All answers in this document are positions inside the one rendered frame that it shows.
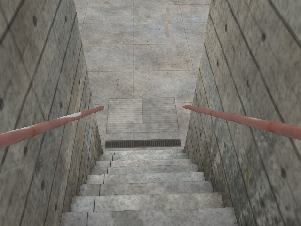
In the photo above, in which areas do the stairs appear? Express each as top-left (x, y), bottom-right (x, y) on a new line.
top-left (60, 149), bottom-right (238, 226)

